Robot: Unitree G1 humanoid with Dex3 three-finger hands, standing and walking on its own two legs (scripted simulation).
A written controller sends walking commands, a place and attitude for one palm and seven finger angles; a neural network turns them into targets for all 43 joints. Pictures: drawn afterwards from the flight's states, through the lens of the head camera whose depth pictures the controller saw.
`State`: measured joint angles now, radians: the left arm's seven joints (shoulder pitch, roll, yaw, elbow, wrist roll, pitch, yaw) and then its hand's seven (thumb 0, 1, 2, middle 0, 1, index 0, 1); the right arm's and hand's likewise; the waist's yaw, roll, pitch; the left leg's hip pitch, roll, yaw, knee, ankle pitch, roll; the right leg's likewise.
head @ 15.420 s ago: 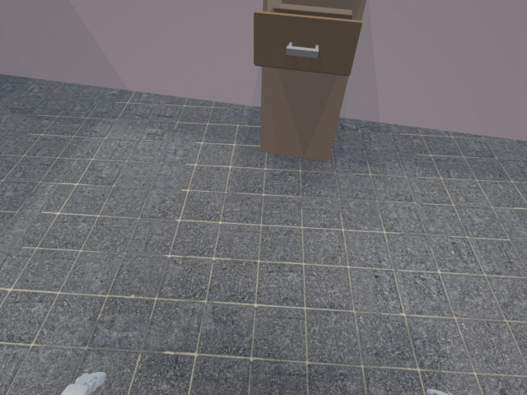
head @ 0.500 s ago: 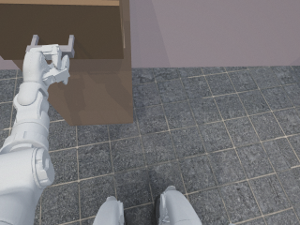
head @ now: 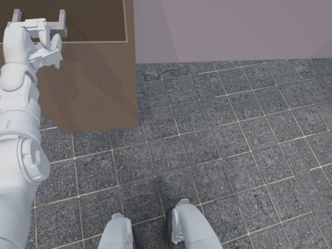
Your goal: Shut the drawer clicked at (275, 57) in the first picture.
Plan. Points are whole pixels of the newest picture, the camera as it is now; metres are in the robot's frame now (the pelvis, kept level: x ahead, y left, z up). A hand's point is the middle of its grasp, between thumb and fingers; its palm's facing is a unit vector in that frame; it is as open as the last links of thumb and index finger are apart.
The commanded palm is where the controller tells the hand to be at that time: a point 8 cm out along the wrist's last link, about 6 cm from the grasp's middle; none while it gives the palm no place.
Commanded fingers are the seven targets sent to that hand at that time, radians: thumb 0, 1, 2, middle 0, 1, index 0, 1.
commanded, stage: push the drawer shut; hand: left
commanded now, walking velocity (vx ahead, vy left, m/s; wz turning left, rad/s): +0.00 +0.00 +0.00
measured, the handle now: (39, 22) +0.62 +0.21 +0.08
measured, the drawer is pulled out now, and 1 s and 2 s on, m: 0.00 0.00 0.00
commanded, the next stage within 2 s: pull the fist back off the drawer in 0.18 s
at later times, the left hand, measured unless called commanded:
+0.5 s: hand (51, 47) +0.55 +0.18 +0.07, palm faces +0.01 -1.00 -0.05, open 3.3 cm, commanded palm +0.55 +0.20 +0.08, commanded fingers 0.00 0.90 0.90 -1.40 -1.60 -1.40 -1.60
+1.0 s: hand (59, 51) +0.54 +0.17 +0.07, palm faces +0.02 -1.00 -0.03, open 3.1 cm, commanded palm +0.51 +0.22 +0.08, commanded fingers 0.00 0.90 0.90 -1.40 -1.60 -1.40 -1.60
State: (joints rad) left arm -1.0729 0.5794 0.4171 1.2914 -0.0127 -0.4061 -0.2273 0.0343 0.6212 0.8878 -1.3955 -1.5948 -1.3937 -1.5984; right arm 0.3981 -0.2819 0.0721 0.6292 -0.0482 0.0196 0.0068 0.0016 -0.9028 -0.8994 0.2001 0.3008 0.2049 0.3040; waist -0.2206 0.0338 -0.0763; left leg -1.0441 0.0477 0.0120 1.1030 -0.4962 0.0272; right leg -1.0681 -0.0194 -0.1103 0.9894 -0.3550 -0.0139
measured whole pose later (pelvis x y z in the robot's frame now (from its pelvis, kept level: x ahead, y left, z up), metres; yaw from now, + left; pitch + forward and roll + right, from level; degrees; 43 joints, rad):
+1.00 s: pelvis +0.02 +0.00 +0.01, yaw -1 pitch +23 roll -3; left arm -0.91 0.49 0.42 1.15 -0.05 -0.39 -0.18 0.02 0.81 0.88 -1.40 -1.59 -1.39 -1.60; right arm 0.41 -0.27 0.06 0.58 -0.04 0.06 0.03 0.00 -0.90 -0.90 0.20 0.30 0.20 0.30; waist -0.20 0.03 -0.09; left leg -0.94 0.06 0.04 1.04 -0.50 0.03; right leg -0.99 0.00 -0.08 0.94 -0.36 -0.01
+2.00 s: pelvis +0.05 -0.01 +0.08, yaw +1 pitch -2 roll -1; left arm 0.21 0.31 0.19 -0.13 -0.07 -0.07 0.09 0.02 0.90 0.90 -1.40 -1.59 -1.40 -1.60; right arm 0.19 -0.24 0.06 0.60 0.02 -0.06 -0.07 0.01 -0.90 -0.90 0.20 0.30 0.20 0.30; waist 0.05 0.07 0.02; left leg -0.09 0.01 0.04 0.43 -0.30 0.01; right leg -0.16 -0.01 -0.08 0.43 -0.22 -0.01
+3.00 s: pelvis +0.01 +0.01 +0.08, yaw +0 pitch +1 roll +0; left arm 0.64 0.41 0.37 -0.55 -0.04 -0.19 0.12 0.02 0.89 0.90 -1.40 -1.59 -1.40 -1.60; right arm 0.20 -0.23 -0.02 0.56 0.00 -0.02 -0.07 0.01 -0.90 -0.90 0.20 0.30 0.20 0.30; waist 0.00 0.02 0.03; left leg -0.23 -0.02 0.07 0.47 -0.26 0.04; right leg -0.31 -0.04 -0.04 0.46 -0.16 0.02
